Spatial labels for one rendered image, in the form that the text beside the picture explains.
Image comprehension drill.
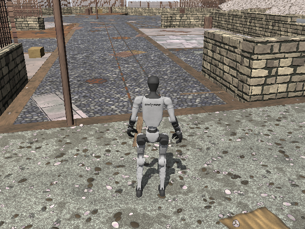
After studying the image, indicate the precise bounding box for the left robot shin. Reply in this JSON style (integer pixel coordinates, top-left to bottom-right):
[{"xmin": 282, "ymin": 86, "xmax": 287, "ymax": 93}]
[{"xmin": 136, "ymin": 158, "xmax": 143, "ymax": 190}]

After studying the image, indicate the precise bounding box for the robot right upper arm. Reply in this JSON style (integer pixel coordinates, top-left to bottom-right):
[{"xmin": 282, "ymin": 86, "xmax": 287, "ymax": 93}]
[{"xmin": 163, "ymin": 96, "xmax": 176, "ymax": 123}]

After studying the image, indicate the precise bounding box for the robot right forearm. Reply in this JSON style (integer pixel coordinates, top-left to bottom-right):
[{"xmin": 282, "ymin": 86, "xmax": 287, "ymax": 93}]
[{"xmin": 172, "ymin": 116, "xmax": 181, "ymax": 135}]

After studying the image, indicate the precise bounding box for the robot left forearm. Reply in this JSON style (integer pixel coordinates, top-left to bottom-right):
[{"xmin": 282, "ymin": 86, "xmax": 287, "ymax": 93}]
[{"xmin": 128, "ymin": 115, "xmax": 135, "ymax": 130}]

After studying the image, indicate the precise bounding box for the robot left upper arm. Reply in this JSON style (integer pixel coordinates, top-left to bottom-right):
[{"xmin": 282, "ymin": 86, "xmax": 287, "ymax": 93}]
[{"xmin": 131, "ymin": 96, "xmax": 143, "ymax": 122}]

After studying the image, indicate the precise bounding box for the right robot hand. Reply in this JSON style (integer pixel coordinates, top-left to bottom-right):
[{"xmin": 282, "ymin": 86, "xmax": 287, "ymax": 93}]
[{"xmin": 172, "ymin": 133, "xmax": 183, "ymax": 144}]

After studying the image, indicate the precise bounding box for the left robot hand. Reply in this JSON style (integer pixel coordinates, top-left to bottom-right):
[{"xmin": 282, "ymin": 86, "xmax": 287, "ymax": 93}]
[{"xmin": 127, "ymin": 129, "xmax": 138, "ymax": 137}]

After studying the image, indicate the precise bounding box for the humanoid robot torso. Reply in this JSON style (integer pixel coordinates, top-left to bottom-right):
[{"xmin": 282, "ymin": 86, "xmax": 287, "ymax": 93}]
[{"xmin": 142, "ymin": 96, "xmax": 164, "ymax": 143}]

